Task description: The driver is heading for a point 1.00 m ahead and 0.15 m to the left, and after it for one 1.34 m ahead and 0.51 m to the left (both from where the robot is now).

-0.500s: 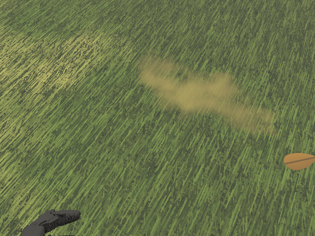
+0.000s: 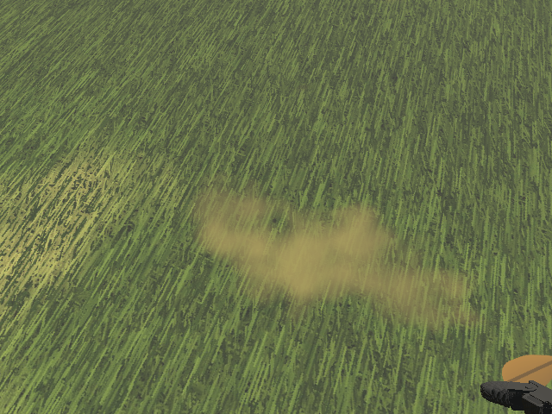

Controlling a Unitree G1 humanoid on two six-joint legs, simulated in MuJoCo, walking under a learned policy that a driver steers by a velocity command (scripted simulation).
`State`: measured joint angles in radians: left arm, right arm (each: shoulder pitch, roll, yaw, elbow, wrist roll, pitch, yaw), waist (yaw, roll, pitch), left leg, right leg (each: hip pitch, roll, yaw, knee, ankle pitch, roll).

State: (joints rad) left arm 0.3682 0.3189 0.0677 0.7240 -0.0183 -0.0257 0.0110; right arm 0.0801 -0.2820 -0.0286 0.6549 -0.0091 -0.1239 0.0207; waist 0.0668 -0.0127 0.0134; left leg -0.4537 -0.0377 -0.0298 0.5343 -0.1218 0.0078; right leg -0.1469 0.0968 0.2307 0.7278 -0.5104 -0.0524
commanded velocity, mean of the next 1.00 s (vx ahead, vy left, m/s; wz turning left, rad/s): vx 0.50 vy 0.00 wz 0.10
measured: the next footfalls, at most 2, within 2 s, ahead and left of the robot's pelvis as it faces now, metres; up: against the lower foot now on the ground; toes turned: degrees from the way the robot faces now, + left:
right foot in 0.46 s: +0.39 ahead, -0.15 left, +0.00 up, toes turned -3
left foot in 1.02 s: +0.68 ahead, +0.09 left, +0.00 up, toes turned +13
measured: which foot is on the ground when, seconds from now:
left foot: down 0.00-0.48, up 0.50-1.00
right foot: up 0.00-0.44, down 0.46-1.00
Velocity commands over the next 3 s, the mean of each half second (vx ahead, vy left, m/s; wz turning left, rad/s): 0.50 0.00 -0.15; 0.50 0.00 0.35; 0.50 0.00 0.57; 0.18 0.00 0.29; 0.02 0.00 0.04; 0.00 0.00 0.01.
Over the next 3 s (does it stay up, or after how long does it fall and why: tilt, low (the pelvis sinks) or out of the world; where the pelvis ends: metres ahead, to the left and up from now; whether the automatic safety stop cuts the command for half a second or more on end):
stays up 0.93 0.08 0.02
